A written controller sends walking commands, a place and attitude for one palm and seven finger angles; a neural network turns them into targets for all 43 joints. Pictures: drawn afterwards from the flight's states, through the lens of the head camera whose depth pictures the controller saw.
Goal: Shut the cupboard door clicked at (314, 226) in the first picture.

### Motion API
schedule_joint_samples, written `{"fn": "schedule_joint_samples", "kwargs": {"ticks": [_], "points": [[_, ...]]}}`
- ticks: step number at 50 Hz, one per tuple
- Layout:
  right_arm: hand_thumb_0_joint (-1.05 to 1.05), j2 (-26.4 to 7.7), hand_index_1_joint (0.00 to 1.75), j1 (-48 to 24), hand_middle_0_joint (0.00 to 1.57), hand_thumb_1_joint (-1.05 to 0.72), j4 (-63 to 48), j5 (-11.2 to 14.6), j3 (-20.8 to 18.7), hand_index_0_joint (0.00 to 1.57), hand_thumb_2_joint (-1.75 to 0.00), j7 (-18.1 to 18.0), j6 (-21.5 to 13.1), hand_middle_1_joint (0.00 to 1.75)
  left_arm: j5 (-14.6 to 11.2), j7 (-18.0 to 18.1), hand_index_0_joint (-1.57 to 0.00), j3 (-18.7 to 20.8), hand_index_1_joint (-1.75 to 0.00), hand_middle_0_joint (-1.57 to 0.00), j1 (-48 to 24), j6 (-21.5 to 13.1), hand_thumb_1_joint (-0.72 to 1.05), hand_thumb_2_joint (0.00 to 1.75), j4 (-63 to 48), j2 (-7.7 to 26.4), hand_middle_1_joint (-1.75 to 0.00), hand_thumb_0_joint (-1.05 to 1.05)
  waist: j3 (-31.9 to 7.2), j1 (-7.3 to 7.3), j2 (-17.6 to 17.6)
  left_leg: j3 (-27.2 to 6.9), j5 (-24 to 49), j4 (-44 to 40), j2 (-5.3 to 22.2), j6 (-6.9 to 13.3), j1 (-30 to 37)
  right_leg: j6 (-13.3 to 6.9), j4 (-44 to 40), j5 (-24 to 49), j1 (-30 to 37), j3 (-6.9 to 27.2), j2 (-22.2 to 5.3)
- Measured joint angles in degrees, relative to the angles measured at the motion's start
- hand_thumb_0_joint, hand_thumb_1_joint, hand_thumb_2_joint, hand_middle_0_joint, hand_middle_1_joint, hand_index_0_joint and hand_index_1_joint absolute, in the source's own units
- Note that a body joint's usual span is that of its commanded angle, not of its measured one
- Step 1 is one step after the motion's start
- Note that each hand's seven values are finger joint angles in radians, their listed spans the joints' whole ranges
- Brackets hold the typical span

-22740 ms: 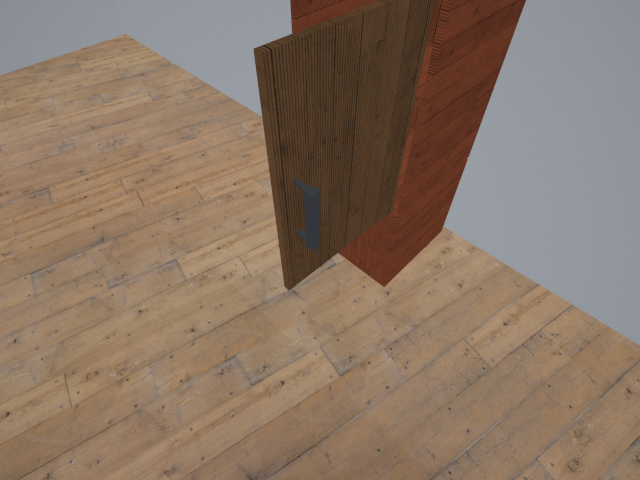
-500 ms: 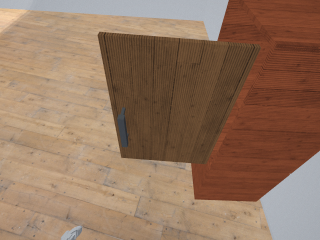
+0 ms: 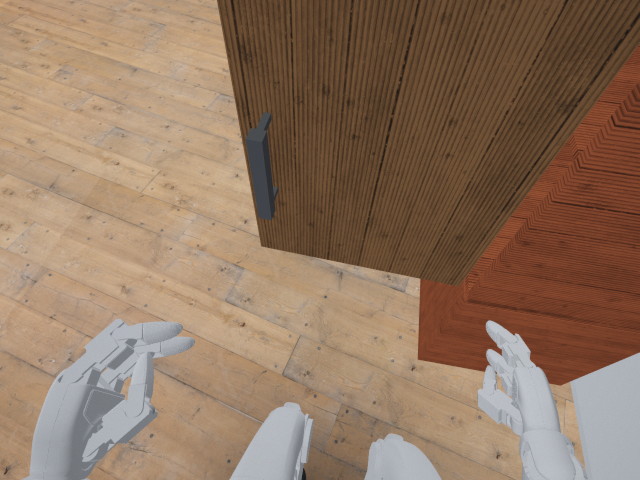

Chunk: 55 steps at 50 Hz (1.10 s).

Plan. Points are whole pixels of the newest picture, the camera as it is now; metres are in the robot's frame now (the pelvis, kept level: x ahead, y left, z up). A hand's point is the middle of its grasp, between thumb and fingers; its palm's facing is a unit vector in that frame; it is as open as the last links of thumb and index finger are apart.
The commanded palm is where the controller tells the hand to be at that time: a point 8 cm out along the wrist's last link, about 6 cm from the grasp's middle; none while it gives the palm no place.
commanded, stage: raise the hand and make a fist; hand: left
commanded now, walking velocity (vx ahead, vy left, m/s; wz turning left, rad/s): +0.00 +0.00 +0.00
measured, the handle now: (266, 169) +0.50 +0.17 +0.05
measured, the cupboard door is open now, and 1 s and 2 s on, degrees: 88 88 88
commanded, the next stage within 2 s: bring the fist close to the handle in 1.32 s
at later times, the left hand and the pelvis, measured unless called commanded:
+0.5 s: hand (187, 386) +0.20 +0.18 +0.04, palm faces -0.13 -0.99 +0.00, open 3.3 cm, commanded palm +0.18 +0.25 +0.06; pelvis -0.01 +0.01 +0.00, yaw -2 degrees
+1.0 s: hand (165, 346) +0.23 +0.21 +0.07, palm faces -0.04 -1.00 -0.04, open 3.1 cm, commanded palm +0.21 +0.26 +0.06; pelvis +0.00 +0.02 +0.01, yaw -2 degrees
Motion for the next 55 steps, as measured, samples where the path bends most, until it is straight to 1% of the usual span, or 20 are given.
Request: {"fn": "schedule_joint_samples", "kwargs": {"ticks": [1,3,6,8,9,10,12,15,18,20,23,25,28,31,34,41,46,48,51,55], "points": [[0.01,0.8,0.30,-0.3,0.20,-0.91,0.3,0.2,0.6,0.20,-0.90,-0.1,0.3,0.30,0.0,-1.0,-0.59,0.0,-0.73,-0.60,-2.2,0.6,0.90,0.90,-0.4,0.1,-0.73,0.02,-0.1,-0.03,0.6,-0.1,-0.1,0.4,0.1,0.0,-0.8,0.0,0.3,0.0,-0.8,-0.1,0.1],[0.01,2.8,0.30,-0.3,0.20,-0.91,0.2,1.1,1.7,0.21,-0.90,-0.3,1.5,0.30,0.1,-3.4,-0.63,-0.2,-0.77,-0.63,-6.3,4.6,0.90,0.90,0.0,0.5,-0.77,0.02,-0.1,-0.50,1.4,0.3,0.1,0.6,0.4,0.0,-1.8,0.0,0.6,0.2,-2.0,0.2,0.3],[0.01,5.2,0.30,1.6,0.20,-0.91,-0.7,2.3,2.8,0.21,-0.90,-0.3,4.0,0.30,-0.1,-5.9,-0.68,-0.5,-0.83,-0.69,-9.4,15.1,0.90,0.90,2.4,1.1,-0.83,0.01,-0.1,-1.92,1.9,1.2,0.7,-1.1,0.5,0.1,-1.5,0.2,-0.5,1.0,-2.3,1.3,0.3],[0.01,6.2,0.30,3.7,0.20,-0.90,-1.2,2.6,2.9,0.21,-0.90,-0.4,5.4,0.30,-0.3,-5.3,-0.72,0.0,-0.87,-0.72,-8.5,20.7,0.90,0.90,2.8,1.2,-0.86,0.01,-0.2,-2.98,1.8,2.0,1.2,-2.9,0.5,0.2,-0.3,0.6,-1.8,1.5,-1.6,2.2,0.3],[0.01,6.4,0.30,4.8,0.20,-0.90,-1.2,2.5,2.7,0.21,-0.90,-0.4,5.9,0.30,-0.4,-4.3,-0.74,0.5,-0.89,-0.74,-7.4,22.0,0.90,0.90,2.6,1.1,-0.88,0.01,-0.3,-3.28,1.5,2.4,1.4,-3.8,0.6,0.2,0.4,0.7,-2.4,1.7,-1.2,2.6,0.4],[0.01,6.4,0.30,5.8,0.21,-0.90,-1.2,2.4,2.4,0.21,-0.90,-0.5,6.1,0.30,-0.5,-2.9,-0.76,1.0,-0.91,-0.76,-6.1,22.3,0.90,0.90,2.2,0.9,-0.90,0.01,-0.5,-3.49,1.3,2.6,1.5,-4.5,0.7,0.2,1.0,0.8,-3.1,1.9,-0.7,2.9,0.5],[0.01,6.0,0.30,7.7,0.21,-0.90,-0.6,2.1,1.5,0.21,-0.90,-0.5,6.1,0.30,-0.7,0.1,-0.79,2.2,-0.95,-0.80,-3.2,20.3,0.90,0.90,1.0,0.4,-0.94,0.02,-0.8,-3.67,0.9,2.9,1.7,-5.6,0.7,0.3,2.1,0.8,-4.1,2.2,0.2,3.3,0.5],[0.01,4.2,0.30,9.4,0.20,-0.90,0.5,1.6,0.2,0.21,-0.90,-0.6,5.4,0.30,-0.5,3.2,-0.85,3.0,-1.01,-0.85,0.0,14.2,0.90,0.90,-0.2,-0.4,-1.00,0.02,-1.3,-3.56,0.7,2.9,1.7,-5.7,0.5,0.5,2.2,0.9,-4.3,2.2,0.5,3.3,0.3],[0.01,1.8,0.30,9.4,0.20,-0.90,1.2,1.5,-0.4,0.21,-0.90,-0.7,4.6,0.30,0.1,3.2,-0.90,2.0,-1.07,-0.91,0.2,8.7,0.91,0.90,0.5,-0.7,-1.06,0.01,-1.8,-3.75,1.0,2.5,1.4,-4.0,0.2,0.8,0.3,1.1,-2.9,1.8,-0.9,2.7,0.0],[0.01,0.6,0.30,8.6,0.20,-0.90,1.2,1.7,-0.6,0.21,-0.90,-1.0,4.3,0.30,0.5,2.0,-0.94,0.5,-1.11,-0.94,-1.1,7.3,0.91,0.90,2.0,-0.6,-1.11,0.01,-1.5,-3.99,1.1,2.4,1.2,-2.6,0.2,1.0,-1.0,1.2,-1.6,1.5,-2.1,2.5,0.0],[0.01,0.0,0.30,7.5,0.20,-0.91,0.4,2.1,-0.7,0.21,-0.90,-1.4,4.1,0.30,1.4,0.6,-1.00,-1.7,-1.17,-1.00,-3.6,8.5,0.91,0.90,3.5,0.3,-1.17,0.01,-1.1,-4.50,0.8,2.4,1.1,-1.2,0.4,1.3,-2.5,1.2,-0.4,1.5,-3.6,2.4,0.0],[0.01,0.3,0.30,6.9,0.20,-0.91,-0.4,2.2,-0.8,0.20,-0.90,-1.6,4.3,0.30,2.1,0.9,-1.03,-2.4,-1.21,-1.04,-4.5,10.3,0.90,0.90,2.8,1.1,-1.21,0.01,-1.0,-4.77,0.5,2.5,1.1,-1.1,0.5,1.3,-2.6,1.3,-0.3,1.7,-3.7,2.5,0.2],[0.01,1.5,0.30,6.5,0.20,-0.91,-1.5,2.3,-0.6,0.20,-0.90,-1.4,5.2,0.30,2.0,3.4,-1.09,-1.7,-1.27,-1.09,-4.5,11.8,0.90,0.90,0.2,1.7,-1.27,0.02,-1.0,-5.11,0.4,2.6,1.5,-2.2,0.5,1.4,-1.1,1.4,-1.5,2.2,-2.3,2.7,0.2],[0.01,2.5,0.30,6.8,0.20,-0.91,-2.4,2.2,0.0,0.20,-0.90,-1.1,6.3,0.30,1.6,6.1,-1.14,-0.2,-1.33,-1.15,-3.8,12.2,0.90,0.90,-1.1,1.4,-1.33,0.02,-1.9,-4.90,0.7,2.7,2.1,-4.0,0.4,1.4,0.8,1.7,-3.4,2.9,-0.3,2.9,0.1],[0.01,2.7,0.30,7.2,0.20,-0.91,-3.1,2.2,1.3,0.20,-0.90,-0.8,6.9,0.30,2.1,7.2,-1.20,-0.1,-1.39,-1.20,-3.8,12.4,0.90,0.90,0.5,0.9,-1.38,0.01,-2.7,-4.69,1.5,2.5,2.6,-5.4,0.0,1.6,2.0,2.0,-4.9,3.4,1.1,2.8,-0.1],[0.01,2.2,0.30,7.3,0.20,-0.90,-3.8,1.7,3.2,0.21,-0.90,-1.0,6.1,0.30,3.7,4.4,-1.27,-3.1,-1.47,-1.27,-7.3,12.6,0.90,0.90,6.6,1.4,-1.46,0.01,-1.9,-4.45,1.0,2.3,2.8,-4.8,-0.2,1.8,0.9,2.1,-4.5,3.4,0.2,2.5,-0.3],[0.01,2.0,0.30,7.6,0.20,-0.90,-2.5,1.4,2.6,0.21,-0.90,-0.5,6.3,0.30,3.0,5.3,-1.29,-1.8,-1.49,-1.29,-8.8,10.5,0.90,0.90,3.8,1.9,-1.48,0.02,-1.5,-4.60,0.7,2.1,2.2,-4.0,0.0,1.6,0.5,2.0,-3.9,3.0,-0.2,2.3,-0.1],[0.01,1.9,0.30,7.8,0.20,-0.90,-2.1,1.5,2.3,0.21,-0.90,-0.3,7.0,0.30,2.7,5.7,-1.29,-1.0,-1.49,-1.30,-9.2,10.4,0.90,0.90,3.3,2.0,-1.49,0.02,-1.7,-4.72,1.0,2.1,2.2,-4.2,0.0,1.7,0.7,2.0,-4.1,3.0,0.1,2.4,-0.1],[0.01,1.6,0.30,8.3,0.20,-0.90,-2.0,1.9,2.1,0.21,-0.90,-0.2,7.9,0.30,2.5,5.3,-1.30,-0.4,-1.50,-1.30,-9.5,12.2,0.90,0.90,4.7,1.9,-1.49,0.01,-2.2,-4.82,1.6,2.4,2.2,-4.9,0.0,1.8,1.3,2.2,-4.8,3.1,0.6,2.7,-0.1],[0.01,1.4,0.30,9.0,0.20,-0.90,-2.6,2.3,2.1,0.21,-0.90,-0.6,8.3,0.30,2.5,4.3,-1.30,-1.2,-1.50,-1.30,-9.1,15.0,0.90,0.90,7.1,1.7,-1.49,0.01,-2.2,-5.14,1.7,2.7,2.4,-6.0,0.0,1.9,2.0,2.3,-5.6,3.3,1.1,3.1,-0.1]]}}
